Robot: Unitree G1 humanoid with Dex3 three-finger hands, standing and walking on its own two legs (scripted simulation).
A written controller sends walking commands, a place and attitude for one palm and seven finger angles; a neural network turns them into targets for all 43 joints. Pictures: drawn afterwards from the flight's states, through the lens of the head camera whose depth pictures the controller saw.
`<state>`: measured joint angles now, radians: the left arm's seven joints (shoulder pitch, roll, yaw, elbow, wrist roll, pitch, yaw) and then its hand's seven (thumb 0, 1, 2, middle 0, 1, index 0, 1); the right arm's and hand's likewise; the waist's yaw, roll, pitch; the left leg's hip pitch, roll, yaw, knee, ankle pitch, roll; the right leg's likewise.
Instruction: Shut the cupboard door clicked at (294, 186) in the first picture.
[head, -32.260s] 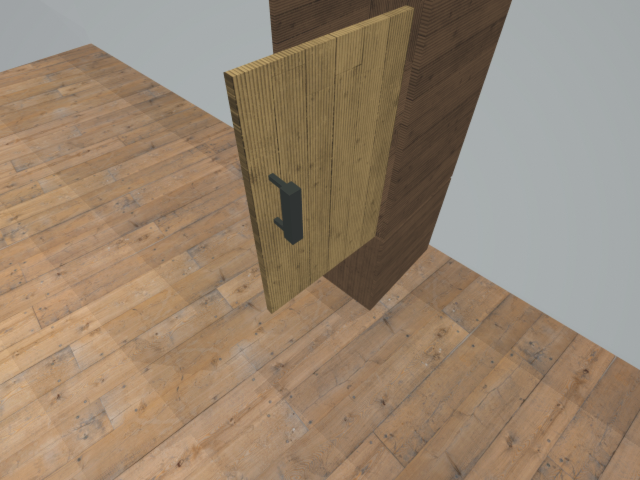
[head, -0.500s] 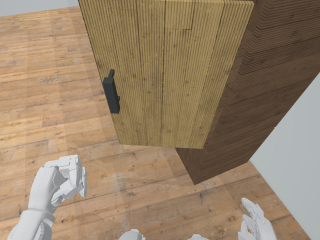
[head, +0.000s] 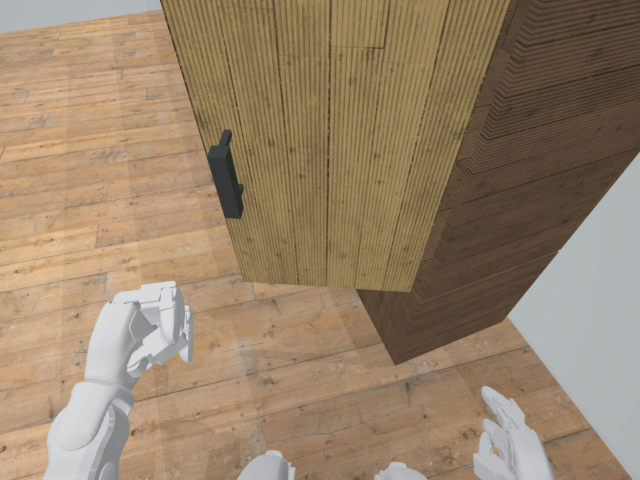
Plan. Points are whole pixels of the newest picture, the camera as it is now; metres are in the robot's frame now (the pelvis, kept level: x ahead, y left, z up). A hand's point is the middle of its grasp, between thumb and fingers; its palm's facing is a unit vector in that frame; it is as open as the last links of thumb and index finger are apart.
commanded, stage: bring the fist close to the handle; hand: left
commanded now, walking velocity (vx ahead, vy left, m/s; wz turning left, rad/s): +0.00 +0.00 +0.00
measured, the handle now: (230, 174) +0.51 +0.18 +0.08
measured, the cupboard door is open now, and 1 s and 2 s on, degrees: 64 64 56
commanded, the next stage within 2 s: push the door shut along its arc in 1.20 s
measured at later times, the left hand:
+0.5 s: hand (214, 262) +0.35 +0.16 +0.08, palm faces -0.03 -1.00 -0.01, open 3.1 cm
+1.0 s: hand (234, 222) +0.41 +0.15 +0.09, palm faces -0.02 -1.00 -0.01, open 3.1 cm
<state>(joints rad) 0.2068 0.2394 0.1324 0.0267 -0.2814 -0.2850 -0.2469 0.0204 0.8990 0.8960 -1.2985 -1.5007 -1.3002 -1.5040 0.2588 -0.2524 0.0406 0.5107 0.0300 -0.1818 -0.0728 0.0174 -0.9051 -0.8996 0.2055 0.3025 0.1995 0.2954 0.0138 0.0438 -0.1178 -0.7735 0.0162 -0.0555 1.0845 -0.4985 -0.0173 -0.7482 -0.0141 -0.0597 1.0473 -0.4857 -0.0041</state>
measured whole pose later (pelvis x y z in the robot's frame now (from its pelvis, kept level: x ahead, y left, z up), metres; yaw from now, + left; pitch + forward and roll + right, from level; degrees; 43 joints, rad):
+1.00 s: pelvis +0.00 +0.00 +0.01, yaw -2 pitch +14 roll +0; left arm -0.48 0.26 0.24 0.76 -0.18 -0.37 -0.16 0.02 0.90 0.90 -1.29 -1.50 -1.30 -1.50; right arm 0.33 -0.26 0.01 0.62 0.02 -0.04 -0.02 0.01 -0.91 -0.90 0.20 0.30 0.20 0.30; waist -0.06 0.02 -0.12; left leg -0.80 0.03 0.00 1.01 -0.45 -0.01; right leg -0.81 0.00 0.00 1.00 -0.44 0.00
